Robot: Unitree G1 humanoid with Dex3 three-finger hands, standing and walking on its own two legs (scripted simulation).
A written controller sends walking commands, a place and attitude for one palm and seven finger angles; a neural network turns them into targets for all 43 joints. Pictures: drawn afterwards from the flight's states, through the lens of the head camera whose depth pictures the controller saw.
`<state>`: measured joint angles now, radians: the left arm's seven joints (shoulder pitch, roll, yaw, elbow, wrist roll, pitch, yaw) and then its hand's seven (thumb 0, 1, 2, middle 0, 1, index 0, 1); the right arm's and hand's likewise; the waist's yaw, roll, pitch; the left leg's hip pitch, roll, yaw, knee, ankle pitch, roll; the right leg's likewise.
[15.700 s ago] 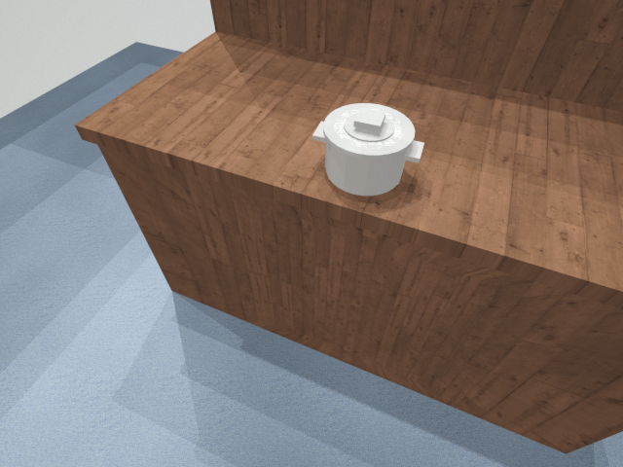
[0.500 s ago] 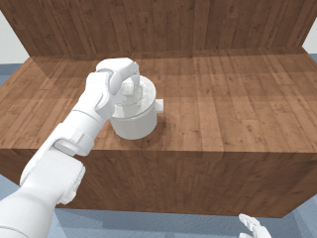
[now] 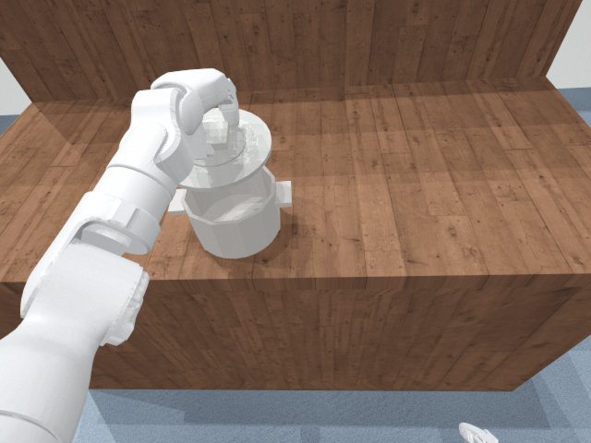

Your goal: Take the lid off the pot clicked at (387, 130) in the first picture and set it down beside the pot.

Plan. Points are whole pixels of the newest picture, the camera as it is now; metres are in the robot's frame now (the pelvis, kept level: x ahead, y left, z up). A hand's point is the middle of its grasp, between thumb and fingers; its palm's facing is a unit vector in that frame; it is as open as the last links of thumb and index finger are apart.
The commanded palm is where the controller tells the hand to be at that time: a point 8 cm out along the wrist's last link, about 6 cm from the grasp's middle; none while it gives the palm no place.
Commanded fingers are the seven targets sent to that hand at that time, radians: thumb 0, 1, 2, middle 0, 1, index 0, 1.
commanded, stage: lift the lid straight up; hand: left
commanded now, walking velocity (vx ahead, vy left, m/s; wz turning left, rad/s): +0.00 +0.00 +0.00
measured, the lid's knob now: (211, 135) +0.49 +0.10 +0.17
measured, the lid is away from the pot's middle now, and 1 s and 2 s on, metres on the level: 0.00 0.02 0.14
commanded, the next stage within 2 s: move the lid sideways beside the pot in 0.76 s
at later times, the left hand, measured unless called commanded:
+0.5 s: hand (185, 104) +0.46 +0.11 +0.24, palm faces -0.17 +0.00 -0.99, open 8.9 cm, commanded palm +0.45 +0.12 +0.31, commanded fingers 0.00 0.45 1.22 -0.77 -0.95 -0.74 -0.90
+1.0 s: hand (199, 89) +0.47 +0.09 +0.26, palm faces -0.14 -0.04 -0.99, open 8.9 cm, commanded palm +0.44 +0.12 +0.31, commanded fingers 0.00 0.45 1.22 -0.77 -0.95 -0.74 -0.90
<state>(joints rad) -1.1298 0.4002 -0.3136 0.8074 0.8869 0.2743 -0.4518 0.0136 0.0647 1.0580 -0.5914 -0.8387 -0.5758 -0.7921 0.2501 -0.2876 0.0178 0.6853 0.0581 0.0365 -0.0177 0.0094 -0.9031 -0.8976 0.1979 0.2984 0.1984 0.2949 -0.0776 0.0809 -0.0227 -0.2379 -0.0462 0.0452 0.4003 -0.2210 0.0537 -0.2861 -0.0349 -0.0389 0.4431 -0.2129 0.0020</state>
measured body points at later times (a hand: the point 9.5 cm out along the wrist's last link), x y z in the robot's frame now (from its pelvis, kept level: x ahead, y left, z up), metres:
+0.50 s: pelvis +0.00 +0.01 +0.00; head +0.02 -0.02 +0.45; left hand +0.47 +0.11 +0.30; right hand +0.15 -0.22 -0.12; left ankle -0.01 +0.09 -0.74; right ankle +0.01 -0.12 -0.74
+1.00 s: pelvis +0.00 +0.01 +0.00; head +0.01 -0.03 +0.45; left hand +0.47 +0.09 +0.31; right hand +0.12 -0.24 -0.13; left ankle -0.01 +0.09 -0.74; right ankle +0.01 -0.12 -0.74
